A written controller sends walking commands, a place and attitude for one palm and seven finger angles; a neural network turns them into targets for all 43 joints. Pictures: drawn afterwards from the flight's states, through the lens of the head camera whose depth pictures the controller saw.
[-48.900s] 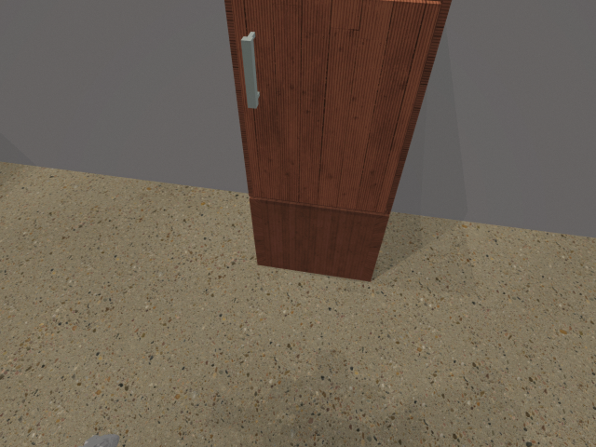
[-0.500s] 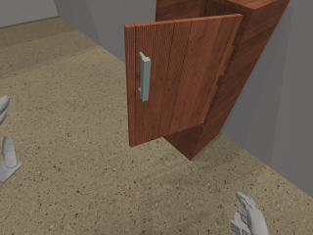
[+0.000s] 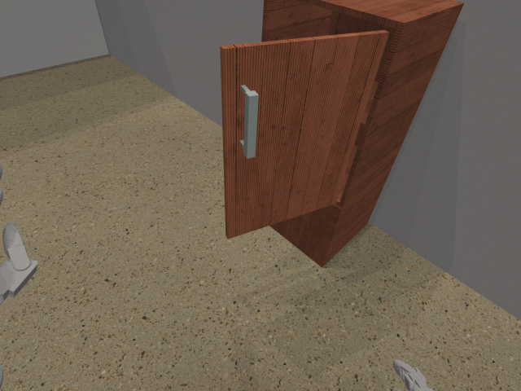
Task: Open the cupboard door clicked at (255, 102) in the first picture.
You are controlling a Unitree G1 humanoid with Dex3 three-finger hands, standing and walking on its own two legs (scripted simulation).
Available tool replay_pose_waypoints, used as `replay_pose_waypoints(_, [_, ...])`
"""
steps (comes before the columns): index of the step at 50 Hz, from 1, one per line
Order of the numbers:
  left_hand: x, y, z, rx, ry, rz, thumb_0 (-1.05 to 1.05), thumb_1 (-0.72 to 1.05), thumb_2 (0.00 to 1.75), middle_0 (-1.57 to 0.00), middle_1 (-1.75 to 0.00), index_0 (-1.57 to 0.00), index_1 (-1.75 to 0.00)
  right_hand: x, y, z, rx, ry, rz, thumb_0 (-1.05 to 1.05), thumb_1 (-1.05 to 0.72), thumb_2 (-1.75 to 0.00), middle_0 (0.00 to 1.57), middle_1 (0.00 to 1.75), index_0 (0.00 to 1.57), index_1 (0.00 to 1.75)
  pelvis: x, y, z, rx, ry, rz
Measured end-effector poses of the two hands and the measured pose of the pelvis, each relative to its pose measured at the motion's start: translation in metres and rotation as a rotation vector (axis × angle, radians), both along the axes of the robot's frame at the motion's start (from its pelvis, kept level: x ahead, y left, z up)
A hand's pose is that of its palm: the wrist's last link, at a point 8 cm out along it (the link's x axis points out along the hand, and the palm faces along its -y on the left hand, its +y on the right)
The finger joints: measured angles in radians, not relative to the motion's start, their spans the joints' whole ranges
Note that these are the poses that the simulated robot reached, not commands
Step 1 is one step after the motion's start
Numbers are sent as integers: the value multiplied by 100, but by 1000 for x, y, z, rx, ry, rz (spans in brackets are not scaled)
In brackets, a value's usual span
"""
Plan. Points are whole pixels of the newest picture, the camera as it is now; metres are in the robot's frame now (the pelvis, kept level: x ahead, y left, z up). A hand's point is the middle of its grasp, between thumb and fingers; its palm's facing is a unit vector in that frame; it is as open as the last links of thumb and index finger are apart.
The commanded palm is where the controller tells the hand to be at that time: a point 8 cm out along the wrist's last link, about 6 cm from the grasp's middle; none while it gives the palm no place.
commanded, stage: stop stepping back and stand still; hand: left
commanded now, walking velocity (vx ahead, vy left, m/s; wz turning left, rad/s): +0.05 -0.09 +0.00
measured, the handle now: (246, 122) +0.65 +0.06 +0.10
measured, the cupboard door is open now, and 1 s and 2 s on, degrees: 71 71 71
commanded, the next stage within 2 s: let the arm hang, fingers relaxed in 0.12 s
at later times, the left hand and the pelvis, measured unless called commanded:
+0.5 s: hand out of the picture +0.06 +0.16 -0.15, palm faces +0.08 -0.98 -0.19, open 7.1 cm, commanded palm none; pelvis +0.00 -0.02 +0.00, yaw +3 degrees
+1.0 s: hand out of the picture -0.04 +0.18 -0.15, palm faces +0.07 -0.98 -0.21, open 7.3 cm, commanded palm none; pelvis -0.01 +0.01 +0.02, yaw +2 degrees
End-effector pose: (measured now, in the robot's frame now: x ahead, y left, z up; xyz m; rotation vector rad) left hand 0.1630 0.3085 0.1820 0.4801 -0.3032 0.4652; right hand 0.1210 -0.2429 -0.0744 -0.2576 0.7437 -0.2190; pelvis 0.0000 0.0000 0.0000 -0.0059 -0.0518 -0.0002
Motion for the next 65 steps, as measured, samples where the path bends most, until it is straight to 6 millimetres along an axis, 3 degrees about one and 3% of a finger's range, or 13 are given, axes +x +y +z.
replay_pose_waypoints(7, [-3, -25, 17, 74, 81, -71, 1, 89, 90, -20, -31, -21, -30, -10, 11, 7, 79, -11, 7, 1, -91, -90, 20, 30, 20, 30, -3, -9, 15, -2, 26, -20])
replay_pose_waypoints(12, [-1, -38, 9, 135, 172, -84, 1, 89, 90, -21, -31, -21, -30, -3, 0, -9, 115, 24, 33, 1, -90, -90, 21, 30, 20, 30, -6, -20, 9, 11, 53, -21])
replay_pose_waypoints(14, [10, -33, -32, 68, 335, -67, 0, 89, 90, -20, -31, -21, -30, -3, -9, -24, 141, 89, 50, 1, -90, -90, 21, 30, 20, 30, -7, -21, 7, 18, 61, -1])
replay_pose_waypoints(18, [2, -38, -156, -222, 768, 24, 0, 90, 90, -20, -30, -20, -30, -10, -21, -44, 141, 227, 45, 1, -91, -90, 20, 30, 20, 30, -5, -21, 5, 36, 43, 43])
replay_pose_waypoints(21, [-41, -68, -240, -404, 1096, 33, 0, 91, 90, -19, -30, -20, -30, -21, -25, -47, 124, 297, 20, 1, -91, -90, 20, 30, 20, 30, -5, -20, 5, 41, 21, 47])
replay_pose_waypoints(23, [-81, -94, -281, -509, 1288, 17, 0, 91, 90, -19, -30, -20, -30, -31, -24, -46, 109, 336, 2, 1, -91, -90, 20, 30, 20, 30, -5, -19, 5, 33, 11, 44])
replay_pose_waypoints(24, [-100, -104, -297, -564, 1362, 20, 0, 91, 90, -19, -30, -20, -30, -37, -23, -46, 99, 356, -6, 1, -91, -90, 20, 30, 20, 30, -5, -18, 4, 25, 8, 43])
replay_pose_waypoints(27, [-141, -97, -320, -651, 1454, 121, -3, 101, 90, -20, -30, -21, -30, -58, -17, -50, 67, 444, -1, 0, -91, -90, 20, 30, 20, 30, -5, -17, 0, -7, 4, 53])
replay_pose_waypoints(33, [-208, -90, -317, -707, 1647, 204, -2, 98, 90, -20, -30, -21, -30, -97, 5, -53, 97, 611, -10, 0, -91, -90, 20, 30, 20, 30, -4, -9, 11, -9, 17, 50])
replay_pose_waypoints(39, [-237, -82, -303, -694, 1736, 248, -1, 94, 90, -20, -30, -20, -30, -123, 29, -60, 159, 669, -34, 1, -92, -90, 20, 30, 20, 30, -5, 2, 17, -2, 22, 41])
replay_pose_waypoints(44, [-233, -78, -301, -677, 1727, 245, 0, 92, 90, -20, -30, -20, -30, -138, 44, -65, 198, 693, -45, 0, -92, -90, 20, 30, 20, 30, -7, 9, 18, 3, 19, 35])
replay_pose_waypoints(56, [-186, -79, -307, -653, 1613, 150, 0, 91, 90, -20, -30, -20, -30, -155, 62, -67, 231, 692, -74, 0, -91, -90, 20, 30, 20, 30, -11, 17, 17, 9, 13, 24])
replay_pose_waypoints(65, [-187, -73, -308, -649, 1622, 150, 0, 92, 90, -20, -30, -20, -30, -162, 61, -64, 219, 703, -94, 0, -91, -90, 20, 30, 20, 30, -12, 20, 17, 9, 19, 21])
